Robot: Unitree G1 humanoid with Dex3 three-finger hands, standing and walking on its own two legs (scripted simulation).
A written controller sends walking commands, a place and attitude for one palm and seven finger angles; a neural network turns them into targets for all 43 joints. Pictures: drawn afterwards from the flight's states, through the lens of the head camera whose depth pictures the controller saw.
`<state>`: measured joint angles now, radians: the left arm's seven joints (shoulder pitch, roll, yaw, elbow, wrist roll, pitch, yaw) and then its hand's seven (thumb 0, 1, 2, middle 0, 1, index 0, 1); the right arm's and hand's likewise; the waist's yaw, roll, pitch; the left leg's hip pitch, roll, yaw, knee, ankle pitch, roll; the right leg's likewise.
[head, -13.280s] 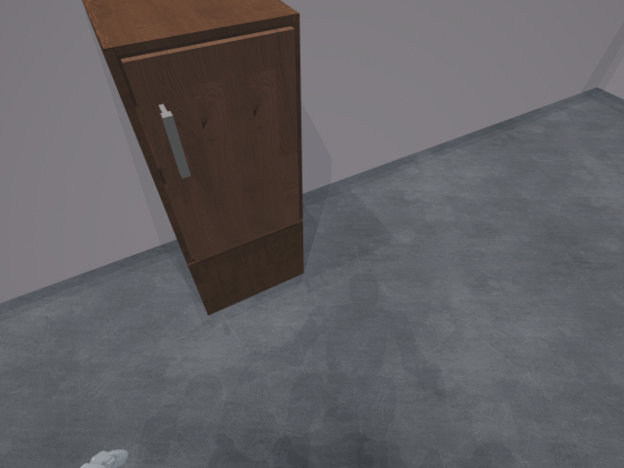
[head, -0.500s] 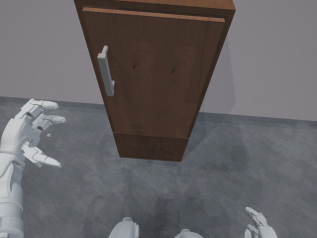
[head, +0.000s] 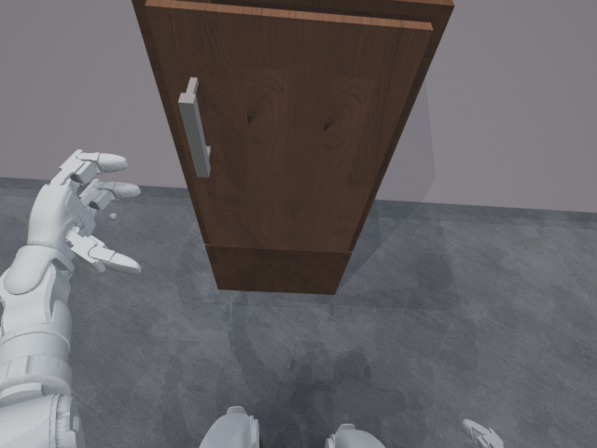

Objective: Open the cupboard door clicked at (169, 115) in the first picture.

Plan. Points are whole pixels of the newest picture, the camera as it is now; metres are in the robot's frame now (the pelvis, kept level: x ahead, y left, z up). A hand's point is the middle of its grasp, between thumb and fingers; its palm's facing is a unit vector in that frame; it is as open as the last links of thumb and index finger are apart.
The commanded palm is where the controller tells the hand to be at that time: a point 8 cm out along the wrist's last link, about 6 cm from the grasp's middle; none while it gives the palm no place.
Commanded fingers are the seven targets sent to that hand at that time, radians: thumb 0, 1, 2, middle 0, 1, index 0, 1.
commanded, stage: move the hooked fingers beside the handle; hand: left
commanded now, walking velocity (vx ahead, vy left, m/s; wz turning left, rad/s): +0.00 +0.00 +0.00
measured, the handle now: (198, 130) +0.56 +0.16 +0.06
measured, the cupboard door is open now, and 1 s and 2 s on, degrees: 0 0 0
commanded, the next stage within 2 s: slide the fingers in behind the handle in 1.66 s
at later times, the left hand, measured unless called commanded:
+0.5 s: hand (137, 177) +0.46 +0.23 +0.06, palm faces -0.01 -1.00 +0.00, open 14.0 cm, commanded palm +0.45 +0.28 +0.06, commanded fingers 0.00 -0.50 0.30 -0.30 -1.20 -0.30 -1.20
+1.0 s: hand (155, 156) +0.51 +0.22 +0.05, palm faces +0.00 -1.00 -0.01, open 14.0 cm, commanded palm +0.49 +0.27 +0.05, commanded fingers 0.00 -0.50 0.30 -0.30 -1.20 -0.30 -1.20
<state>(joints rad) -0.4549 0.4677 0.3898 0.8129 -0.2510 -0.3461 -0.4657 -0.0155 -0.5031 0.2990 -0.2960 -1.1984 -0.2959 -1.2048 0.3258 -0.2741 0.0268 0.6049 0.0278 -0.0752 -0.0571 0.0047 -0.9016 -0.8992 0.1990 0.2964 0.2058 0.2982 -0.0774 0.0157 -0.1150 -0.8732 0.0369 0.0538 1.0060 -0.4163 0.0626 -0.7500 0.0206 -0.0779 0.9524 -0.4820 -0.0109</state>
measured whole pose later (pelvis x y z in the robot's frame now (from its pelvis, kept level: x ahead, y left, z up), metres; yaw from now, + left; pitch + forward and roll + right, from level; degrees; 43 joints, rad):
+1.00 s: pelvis +0.00 -0.01 -0.02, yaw -3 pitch +24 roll -4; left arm -0.87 0.66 0.49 1.21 -0.11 -0.35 -0.39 -0.01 -0.50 0.30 -0.30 -1.20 -0.30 -1.20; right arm 0.41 -0.28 0.05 0.61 0.00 0.08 -0.02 0.00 -0.90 -0.90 0.20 0.30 0.21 0.30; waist -0.19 0.03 -0.11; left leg -1.07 0.08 0.05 1.10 -0.45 0.05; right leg -0.95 0.06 -0.07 1.04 -0.50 -0.03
